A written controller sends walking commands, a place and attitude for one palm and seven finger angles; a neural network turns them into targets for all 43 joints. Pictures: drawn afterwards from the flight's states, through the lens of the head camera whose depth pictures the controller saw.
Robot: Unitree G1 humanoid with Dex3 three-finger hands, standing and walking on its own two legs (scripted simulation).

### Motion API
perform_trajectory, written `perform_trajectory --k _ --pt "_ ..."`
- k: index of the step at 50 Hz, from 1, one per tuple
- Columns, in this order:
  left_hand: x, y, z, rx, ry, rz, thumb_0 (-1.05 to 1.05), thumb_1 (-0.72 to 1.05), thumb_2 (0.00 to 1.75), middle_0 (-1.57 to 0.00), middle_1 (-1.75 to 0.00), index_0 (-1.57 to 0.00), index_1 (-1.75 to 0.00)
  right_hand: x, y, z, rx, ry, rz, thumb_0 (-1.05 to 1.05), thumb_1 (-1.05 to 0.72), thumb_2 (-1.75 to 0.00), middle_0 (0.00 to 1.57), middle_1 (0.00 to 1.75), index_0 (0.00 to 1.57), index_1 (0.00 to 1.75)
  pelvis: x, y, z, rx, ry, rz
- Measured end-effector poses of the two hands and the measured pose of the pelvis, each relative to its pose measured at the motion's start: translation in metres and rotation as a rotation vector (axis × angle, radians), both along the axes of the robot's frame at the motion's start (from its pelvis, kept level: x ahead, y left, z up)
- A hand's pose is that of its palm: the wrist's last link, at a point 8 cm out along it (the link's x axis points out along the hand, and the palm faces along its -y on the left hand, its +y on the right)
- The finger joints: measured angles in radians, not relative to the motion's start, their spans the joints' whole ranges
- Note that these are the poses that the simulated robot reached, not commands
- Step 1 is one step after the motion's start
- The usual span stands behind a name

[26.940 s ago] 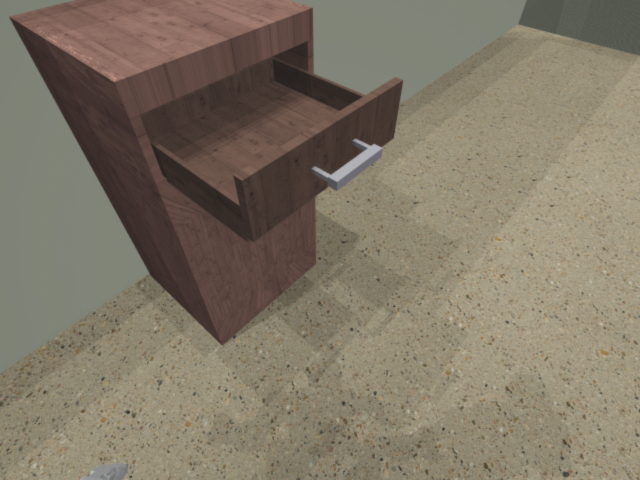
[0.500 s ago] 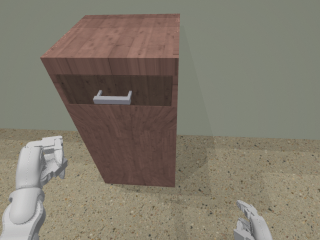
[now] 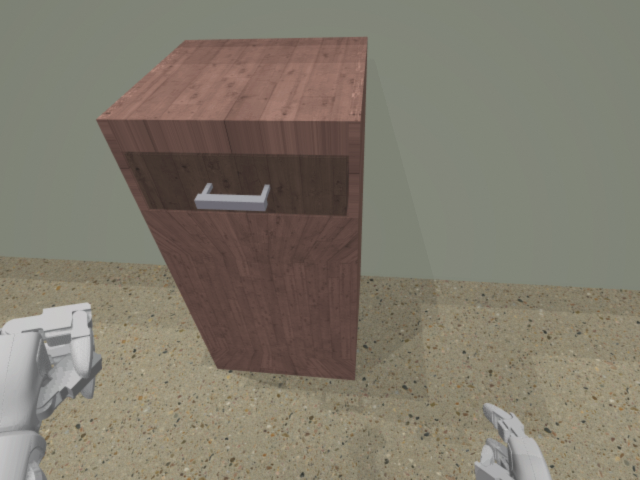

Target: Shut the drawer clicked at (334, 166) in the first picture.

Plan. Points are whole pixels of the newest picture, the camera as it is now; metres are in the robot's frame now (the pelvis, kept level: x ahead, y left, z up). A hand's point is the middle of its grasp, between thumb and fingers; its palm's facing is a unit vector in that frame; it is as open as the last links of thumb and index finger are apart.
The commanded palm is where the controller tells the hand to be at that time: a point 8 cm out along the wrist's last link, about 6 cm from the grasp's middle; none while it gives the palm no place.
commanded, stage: step back with the hand held close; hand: left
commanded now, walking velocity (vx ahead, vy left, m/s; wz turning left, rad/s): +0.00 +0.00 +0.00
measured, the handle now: (234, 195) +0.60 +0.25 +0.02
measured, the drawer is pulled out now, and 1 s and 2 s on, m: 0.00 0.00 0.00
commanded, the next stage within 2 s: stop stepping back and stand still in 1.64 s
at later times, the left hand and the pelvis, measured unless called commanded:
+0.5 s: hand (80, 365) +0.17 +0.26 +0.15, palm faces +0.26 -0.83 -0.50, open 3.3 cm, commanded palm +0.11 +0.30 +0.17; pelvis -0.03 +0.02 +0.00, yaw -1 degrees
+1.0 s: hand (12, 421) +0.12 +0.28 +0.15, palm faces +0.34 -0.81 -0.48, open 3.3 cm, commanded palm +0.05 +0.32 +0.17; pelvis -0.08 +0.04 -0.02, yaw -1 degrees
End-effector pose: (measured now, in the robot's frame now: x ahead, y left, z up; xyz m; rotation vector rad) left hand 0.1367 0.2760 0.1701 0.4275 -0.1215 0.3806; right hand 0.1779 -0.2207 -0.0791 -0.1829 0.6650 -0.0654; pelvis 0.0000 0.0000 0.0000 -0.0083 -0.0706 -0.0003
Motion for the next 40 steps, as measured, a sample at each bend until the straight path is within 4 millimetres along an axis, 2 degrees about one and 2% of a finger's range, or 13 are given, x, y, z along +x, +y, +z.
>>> perform_trajectory --k 4,10,19,29,40 --pt "0.003 -0.003 -0.001 -0.006 -0.004 -0.013 0.02 0.89 0.9 -1.4 -1.6 -1.41 -1.6 -0.002 -0.001 0.001 -0.001 -0.005 -0.005 0.01 -0.9 -0.9 0.2 0.3 0.2 0.3 0.0 -0.001 0.0 0.0 -0.002 -0.004" --pt "0.012 0.002 0.014 0.091 -0.049 -0.046 0.02 0.89 0.9 -1.4 -1.6 -1.41 -1.6 -0.01 -0.008 0.0 -0.006 0.036 -0.031 0.01 -0.9 -0.9 0.21 0.3 0.2 0.3 -0.003 0.0 -0.001 -0.01 0.043 -0.013" --pt "0.014 0.007 -0.007 0.09 0.063 -0.115 0.01 0.89 0.9 -1.4 -1.6 -1.4 -1.6 -0.036 -0.016 -0.002 -0.048 0.124 -0.125 0.01 -0.91 -0.9 0.2 0.3 0.2 0.3 -0.012 0.013 -0.002 -0.006 0.087 -0.024" --pt "-0.009 0.029 0.003 0.144 0.01 -0.132 0.02 0.89 0.9 -1.4 -1.6 -1.4 -1.6 -0.056 0.005 0.002 -0.071 0.104 -0.118 0.01 -0.91 -0.9 0.2 0.3 0.2 0.3 -0.036 0.031 -0.006 -0.014 0.098 -0.022" --pt "-0.043 0.043 0.003 0.17 -0.043 -0.098 0.02 0.89 0.9 -1.4 -1.6 -1.41 -1.6 -0.074 0.033 -0.002 -0.066 0.046 -0.055 0.01 -0.9 -0.9 0.21 0.3 0.2 0.3 -0.063 0.043 -0.014 -0.022 0.089 -0.019"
